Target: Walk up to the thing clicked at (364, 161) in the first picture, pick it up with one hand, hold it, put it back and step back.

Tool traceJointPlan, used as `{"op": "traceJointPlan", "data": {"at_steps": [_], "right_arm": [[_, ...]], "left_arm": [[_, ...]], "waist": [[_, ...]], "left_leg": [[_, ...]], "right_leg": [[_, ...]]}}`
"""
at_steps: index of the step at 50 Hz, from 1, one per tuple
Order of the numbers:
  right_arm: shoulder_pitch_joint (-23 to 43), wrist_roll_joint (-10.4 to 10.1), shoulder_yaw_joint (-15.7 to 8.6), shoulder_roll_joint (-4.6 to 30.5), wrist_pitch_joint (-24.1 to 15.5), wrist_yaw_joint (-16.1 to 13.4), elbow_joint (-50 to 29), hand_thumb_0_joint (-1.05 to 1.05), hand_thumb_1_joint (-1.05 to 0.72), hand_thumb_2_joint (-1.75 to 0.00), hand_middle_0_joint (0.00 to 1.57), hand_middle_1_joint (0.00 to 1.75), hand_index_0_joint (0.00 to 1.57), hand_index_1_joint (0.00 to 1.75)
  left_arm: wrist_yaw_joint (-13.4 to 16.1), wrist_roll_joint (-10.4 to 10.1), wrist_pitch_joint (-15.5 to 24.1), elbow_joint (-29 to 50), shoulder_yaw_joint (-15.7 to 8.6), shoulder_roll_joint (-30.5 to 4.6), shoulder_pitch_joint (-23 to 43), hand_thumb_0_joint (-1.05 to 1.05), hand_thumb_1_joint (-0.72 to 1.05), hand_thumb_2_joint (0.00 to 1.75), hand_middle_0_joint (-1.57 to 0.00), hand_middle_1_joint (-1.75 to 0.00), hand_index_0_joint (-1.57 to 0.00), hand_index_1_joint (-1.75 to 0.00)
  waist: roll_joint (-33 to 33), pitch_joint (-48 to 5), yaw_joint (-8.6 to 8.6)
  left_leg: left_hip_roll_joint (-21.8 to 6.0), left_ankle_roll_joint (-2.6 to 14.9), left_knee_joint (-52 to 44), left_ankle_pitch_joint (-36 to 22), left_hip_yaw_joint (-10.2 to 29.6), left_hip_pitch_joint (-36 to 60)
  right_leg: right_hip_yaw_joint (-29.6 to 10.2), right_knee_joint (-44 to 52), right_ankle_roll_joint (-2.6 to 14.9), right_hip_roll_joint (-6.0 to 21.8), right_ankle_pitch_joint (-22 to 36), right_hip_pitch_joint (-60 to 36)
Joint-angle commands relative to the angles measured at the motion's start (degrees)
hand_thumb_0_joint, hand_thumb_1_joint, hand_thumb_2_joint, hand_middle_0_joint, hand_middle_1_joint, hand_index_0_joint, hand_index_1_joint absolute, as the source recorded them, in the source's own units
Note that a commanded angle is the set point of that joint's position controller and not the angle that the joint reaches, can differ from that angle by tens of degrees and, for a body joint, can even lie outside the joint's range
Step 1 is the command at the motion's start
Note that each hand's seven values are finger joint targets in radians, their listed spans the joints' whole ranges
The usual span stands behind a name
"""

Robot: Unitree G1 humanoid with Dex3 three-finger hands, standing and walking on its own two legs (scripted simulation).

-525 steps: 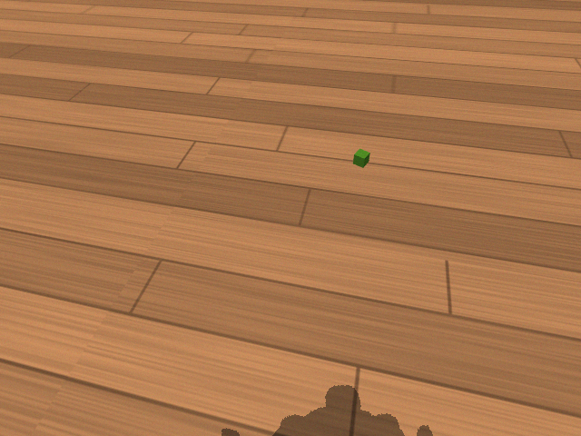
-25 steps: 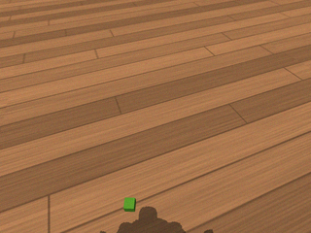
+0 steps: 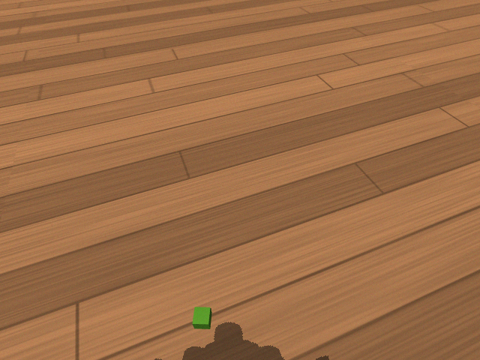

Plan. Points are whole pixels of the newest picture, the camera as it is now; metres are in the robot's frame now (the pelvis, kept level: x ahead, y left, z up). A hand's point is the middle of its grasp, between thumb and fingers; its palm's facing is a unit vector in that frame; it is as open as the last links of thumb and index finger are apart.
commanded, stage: stand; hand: left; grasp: from above
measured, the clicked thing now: (202, 318) +0.43 +0.20 -0.75
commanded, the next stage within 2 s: rise first in 0.62 s
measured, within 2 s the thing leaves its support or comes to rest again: neither
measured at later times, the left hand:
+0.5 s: hand out of the picture +0.06 +0.25 -0.16, palm faces -0.03 -0.94 -0.34, open 7.3 cm
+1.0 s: hand out of the picture +0.15 +0.25 -0.17, palm faces -0.03 -0.94 -0.34, open 9.3 cm
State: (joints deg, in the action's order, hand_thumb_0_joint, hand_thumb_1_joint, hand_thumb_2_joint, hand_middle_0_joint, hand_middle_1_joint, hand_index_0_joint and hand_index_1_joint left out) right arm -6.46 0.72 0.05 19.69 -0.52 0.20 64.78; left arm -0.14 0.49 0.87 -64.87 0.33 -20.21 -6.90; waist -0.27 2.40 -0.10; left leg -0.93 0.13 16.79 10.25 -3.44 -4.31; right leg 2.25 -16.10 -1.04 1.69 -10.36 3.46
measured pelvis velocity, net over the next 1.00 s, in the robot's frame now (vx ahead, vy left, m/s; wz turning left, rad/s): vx -0.01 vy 0.00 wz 0.00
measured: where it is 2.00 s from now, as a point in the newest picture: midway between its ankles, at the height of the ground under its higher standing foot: outside the picture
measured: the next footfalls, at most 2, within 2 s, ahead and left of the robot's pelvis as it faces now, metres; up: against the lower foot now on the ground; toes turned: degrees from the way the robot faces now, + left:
none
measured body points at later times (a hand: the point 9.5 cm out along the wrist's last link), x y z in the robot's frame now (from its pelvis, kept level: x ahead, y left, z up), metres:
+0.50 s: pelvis +0.00 +0.00 +0.00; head +0.01 +0.00 +0.45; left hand +0.06 +0.30 -0.14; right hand +0.07 -0.30 -0.13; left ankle -0.01 +0.11 -0.75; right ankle -0.02 -0.13 -0.75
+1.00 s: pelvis -0.01 +0.00 -0.02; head +0.05 +0.01 +0.42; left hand +0.15 +0.30 -0.15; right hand +0.08 -0.27 -0.14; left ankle -0.01 +0.11 -0.75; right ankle -0.02 -0.13 -0.75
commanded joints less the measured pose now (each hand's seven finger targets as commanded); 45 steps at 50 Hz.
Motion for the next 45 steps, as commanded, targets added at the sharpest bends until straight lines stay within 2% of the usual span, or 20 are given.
{"op": "traceJointPlan", "data": {"at_steps": [1,4,12,23,35,36,37,38,39,40,41,42,43,44,45], "right_arm": [[1.92,-0.04,-2.21,12.33,-1.37,-0.69,-3.06,0.0,-0.9,-0.9,0.2,0.3,0.2,0.3],[1.91,-0.03,-2.34,12.58,-1.37,-0.71,-2.99,0.0,-0.9,-0.9,0.2,0.3,0.2,0.3],[2.33,-0.11,-2.29,12.39,-1.43,-0.61,-3.02,0.0,-0.9,-0.9,0.2,0.3,0.2,0.3],[2.24,-0.18,-2.3,12.48,-1.31,-0.61,-2.61,0.0,-0.9,-0.9,0.2,0.3,0.2,0.3],[2.05,-0.14,-2.25,12.52,-1.32,-0.59,-2.84,0.0,-0.9,-0.9,0.2,0.3,0.2,0.3],[1.87,-0.16,-2.26,12.66,-1.26,-0.65,-2.76,0.0,-0.9,-0.91,0.2,0.3,0.2,0.3],[0.56,-4.22,-0.2,3.5,-3.94,-1.87,-19.1,0.0,-0.9,-0.9,0.2,0.3,0.2,0.3],[-2.69,-4.29,-0.06,4.62,-3.78,-2.4,-15.9,0.0,-0.89,-0.9,0.2,0.3,0.2,0.3],[-4.39,-4.16,-0.79,6.12,-2.97,-2.64,-15.42,0.0,-0.91,-0.9,0.2,0.3,0.2,0.3],[-5.11,-4.11,-1.63,6.48,-2.32,-2.64,-16.79,0.0,-0.94,-0.91,0.2,0.3,0.2,0.3],[-5.62,-3.54,-2.44,6.75,-2.35,-2.96,-18.16,0.0,-0.98,-0.92,0.2,0.3,0.2,0.3],[-7.22,-3.35,-3.44,6.87,-2.66,-3.4,-18.58,0.0,-0.99,-0.93,0.2,0.3,0.2,0.3],[-7.68,-2.72,-3.98,6.47,-2.83,-3.06,-20.35,0.0,-0.99,-0.93,0.2,0.3,0.2,0.3],[-9.26,-2.14,-4.49,6.12,-2.78,-2.68,-20.55,0.0,-0.99,-0.93,0.2,0.3,0.2,0.3],[-9.71,-1.8,-5.06,5.96,-2.77,-2.31,-21.83,0.0,-1.0,-0.93,0.2,0.3,0.2,0.3]], "left_arm": [[0.95,0.03,0.97,3.37,-2.5,-12.03,2.01,0.0,0.9,0.9,-0.2,-0.3,-0.2,-0.3],[0.85,0.18,0.9,3.45,-2.51,-11.92,1.97,0.0,0.9,0.9,-0.2,-0.3,-0.2,-0.3],[0.86,0.3,1.13,3.55,-2.37,-12.01,1.7,0.0,0.9,0.9,-0.2,-0.3,-0.2,-0.3],[0.88,0.15,1.02,3.26,-2.32,-11.98,1.23,0.0,0.9,0.9,-0.2,-0.3,-0.2,-0.3],[0.95,0.24,1.12,3.3,-2.36,-11.91,1.21,0.0,0.9,0.9,-0.2,-0.3,-0.2,-0.3],[0.92,0.24,1.07,3.25,-2.39,-11.89,1.25,0.0,0.86,0.93,-0.16,-0.38,-0.19,-0.38],[1.89,-2.97,6.37,23.35,-3.08,-3.21,21.35,0.0,0.78,0.86,-0.24,-0.46,-0.22,-0.46],[2.01,-2.91,5.77,19.95,-3.36,-4.83,28.31,0.0,0.7,0.84,-0.24,-0.51,-0.22,-0.53],[2.18,-1.91,2.98,8.74,-5.58,-7.58,18.31,0.0,0.62,0.84,-0.23,-0.58,-0.22,-0.58],[1.45,-1.19,1.9,5.36,-7.17,-9.29,13.91,0.0,0.54,0.87,-0.24,-0.63,-0.22,-0.64],[0.97,0.02,1.92,7.91,-8.0,-11.78,16.91,0.0,0.46,0.87,-0.22,-0.71,-0.22,-0.71],[0.72,1.15,2.36,9.91,-10.88,-16.24,18.04,0.0,0.38,0.87,-0.23,-0.77,-0.23,-0.77],[-0.19,2.54,1.92,9.03,-11.58,-15.31,14.84,0.0,0.3,0.85,-0.23,-0.81,-0.24,-0.8],[-1.09,4.54,0.71,2.95,-10.88,-12.12,7.61,0.0,0.22,0.84,-0.21,-0.87,-0.24,-0.84],[-1.62,6.01,0.15,3.23,-11.5,-11.65,4.93,0.0,0.14,0.85,-0.21,-0.89,-0.23,-0.87]], "waist": [[0.69,-2.45,-0.07],[1.13,-2.7,-0.09],[0.27,-4.36,0.01],[0.18,-2.87,0.02],[0.11,-4.01,-0.06],[0.35,-3.53,-0.09],[1.1,2.07,-6.55],[0.93,-1.15,-4.94],[-2.39,-0.05,-4.7],[-3.12,-0.3,-2.51],[-2.35,-4.53,-2.15],[-0.05,-9.64,-1.23],[1.5,-12.6,-1.07],[-0.23,-12.89,-0.96],[0.53,-14.99,0.76]], "left_leg": [[-7.68,0.85,-2.69,-10.52,6.54,-0.08],[-7.68,1.01,-2.62,-8.94,6.55,-0.55],[-7.68,1.02,-2.33,-10.38,6.76,0.57],[-7.52,0.88,-2.64,-9.13,7.06,0.11],[-7.53,1.04,-1.91,-10.4,6.85,0.31],[-7.29,0.95,-2.01,-9.86,6.82,-0.13],[0.78,0.66,1.48,-0.69,0.4,-6.98],[1.0,0.78,2.43,0.02,0.65,-6.65],[1.27,1.02,3.83,1.17,0.81,-8.48],[1.0,0.97,6.01,-0.61,0.58,-10.75],[1.2,0.95,8.03,-2.36,0.66,-10.82],[1.14,0.77,9.6,-4.72,0.9,-10.18],[1.35,0.46,11.9,-6.78,1.0,-10.67],[1.38,0.41,14.21,-8.27,1.56,-13.03],[1.79,0.28,16.18,-9.64,1.46,-14.88]], "right_leg": [[-5.02,1.98,1.93,6.94,8.53,1.48],[-5.27,2.24,1.97,7.09,7.54,0.94],[-4.97,1.92,1.87,7.12,8.98,0.79],[-4.95,2.26,1.9,6.98,6.77,1.79],[-4.89,2.07,1.96,7.3,9.22,0.63],[-4.91,2.22,1.87,7.23,8.86,0.96],[-0.65,-1.84,1.63,-1.44,3.66,14.2],[-0.27,-2.57,1.78,-1.1,2.66,11.56],[0.27,-3.14,2.09,-1.4,0.69,12.35],[0.76,-4.98,1.99,-1.64,1.28,13.03],[0.44,-6.92,2.02,-1.57,2.67,13.2],[-0.07,-9.01,2.13,-1.31,5.45,12.71],[-0.13,-11.37,2.2,-1.26,7.36,12.55],[0.12,-13.56,2.31,-1.43,8.5,13.78],[-0.01,-15.5,2.45,-1.28,9.4,13.61]]}}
